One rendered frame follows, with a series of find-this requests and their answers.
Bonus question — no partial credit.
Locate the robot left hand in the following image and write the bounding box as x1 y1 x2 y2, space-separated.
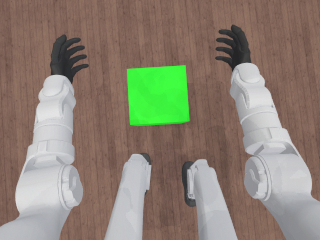
50 34 89 84

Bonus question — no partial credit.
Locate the right robot upper arm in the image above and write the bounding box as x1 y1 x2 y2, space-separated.
244 153 320 240

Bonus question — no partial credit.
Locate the left robot upper arm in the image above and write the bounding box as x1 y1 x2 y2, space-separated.
0 164 83 240

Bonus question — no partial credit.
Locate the left robot forearm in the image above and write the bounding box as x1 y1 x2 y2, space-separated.
15 75 76 212

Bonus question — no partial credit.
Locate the right robot forearm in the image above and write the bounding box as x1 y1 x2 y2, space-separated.
229 63 312 192

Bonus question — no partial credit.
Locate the robot shin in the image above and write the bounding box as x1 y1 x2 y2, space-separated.
187 159 217 199
122 154 147 174

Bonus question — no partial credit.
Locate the robot right hand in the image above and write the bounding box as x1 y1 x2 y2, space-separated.
215 24 252 72

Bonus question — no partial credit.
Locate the carton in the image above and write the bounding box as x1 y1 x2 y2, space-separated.
127 65 190 126

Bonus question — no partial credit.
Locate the left robot shin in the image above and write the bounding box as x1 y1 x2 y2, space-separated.
122 154 147 174

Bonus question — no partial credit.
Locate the right robot shin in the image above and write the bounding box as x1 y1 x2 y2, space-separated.
187 159 217 199

